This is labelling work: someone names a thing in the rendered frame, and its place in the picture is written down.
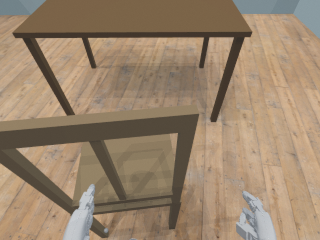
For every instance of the right robot hand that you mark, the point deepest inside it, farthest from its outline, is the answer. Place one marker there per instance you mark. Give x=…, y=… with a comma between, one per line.
x=260, y=225

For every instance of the chair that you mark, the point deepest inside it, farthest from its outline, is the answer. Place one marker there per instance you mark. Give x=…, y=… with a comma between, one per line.
x=127, y=155

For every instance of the table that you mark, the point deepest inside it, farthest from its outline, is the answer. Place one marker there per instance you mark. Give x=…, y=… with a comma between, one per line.
x=135, y=19

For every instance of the left robot hand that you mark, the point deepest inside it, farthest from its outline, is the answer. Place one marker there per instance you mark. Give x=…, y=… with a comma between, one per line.
x=82, y=218

